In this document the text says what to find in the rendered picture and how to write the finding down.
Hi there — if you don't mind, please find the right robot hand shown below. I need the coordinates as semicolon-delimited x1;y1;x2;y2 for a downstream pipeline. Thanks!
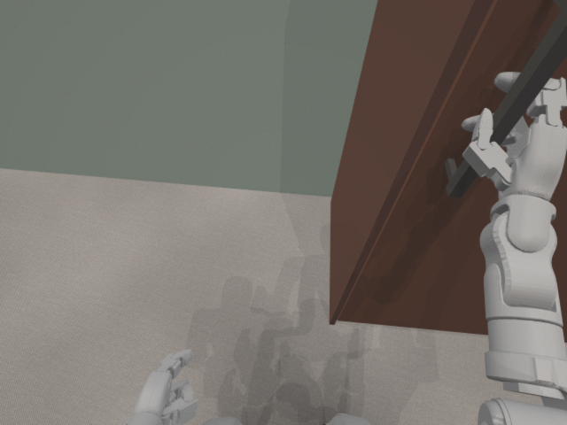
462;72;567;202

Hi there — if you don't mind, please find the handle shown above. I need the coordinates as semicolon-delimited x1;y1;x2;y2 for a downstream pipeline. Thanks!
445;0;567;197

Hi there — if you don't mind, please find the robot right upper arm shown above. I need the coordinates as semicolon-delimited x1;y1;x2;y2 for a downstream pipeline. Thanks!
478;398;567;425

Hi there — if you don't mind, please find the robot right forearm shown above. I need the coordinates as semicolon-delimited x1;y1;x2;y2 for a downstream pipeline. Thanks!
480;194;567;411

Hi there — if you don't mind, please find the left robot hand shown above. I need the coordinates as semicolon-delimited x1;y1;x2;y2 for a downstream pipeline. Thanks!
132;349;198;425

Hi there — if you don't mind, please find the wardrobe door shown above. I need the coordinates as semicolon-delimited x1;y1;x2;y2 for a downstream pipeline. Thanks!
338;0;567;343

